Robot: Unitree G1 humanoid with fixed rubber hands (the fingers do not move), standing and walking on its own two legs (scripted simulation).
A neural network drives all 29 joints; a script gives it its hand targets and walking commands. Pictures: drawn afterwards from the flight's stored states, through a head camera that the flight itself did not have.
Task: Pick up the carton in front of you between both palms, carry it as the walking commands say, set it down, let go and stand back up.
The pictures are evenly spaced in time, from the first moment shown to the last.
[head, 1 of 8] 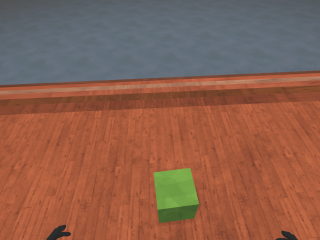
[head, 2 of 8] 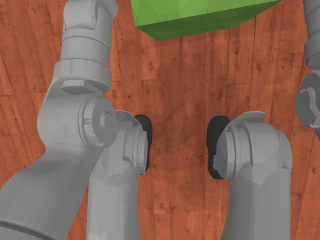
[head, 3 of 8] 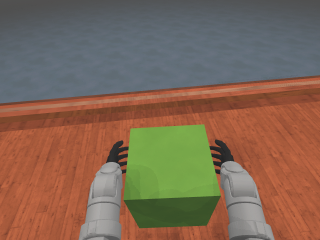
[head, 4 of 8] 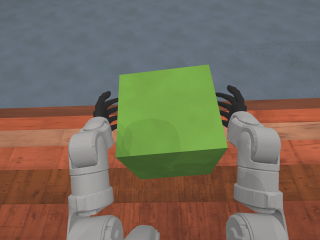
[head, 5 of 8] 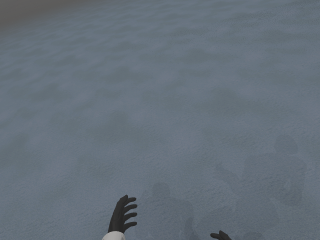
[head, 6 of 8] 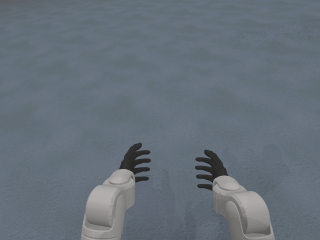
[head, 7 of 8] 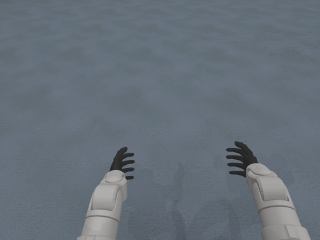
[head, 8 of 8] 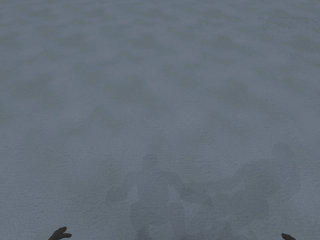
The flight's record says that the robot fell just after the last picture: no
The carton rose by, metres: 0.68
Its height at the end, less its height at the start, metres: -1.20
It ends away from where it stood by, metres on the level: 3.53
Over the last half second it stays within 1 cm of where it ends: yes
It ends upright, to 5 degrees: no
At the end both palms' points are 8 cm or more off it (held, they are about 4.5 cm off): yes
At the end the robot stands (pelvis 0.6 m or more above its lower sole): yes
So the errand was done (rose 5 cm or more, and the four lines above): no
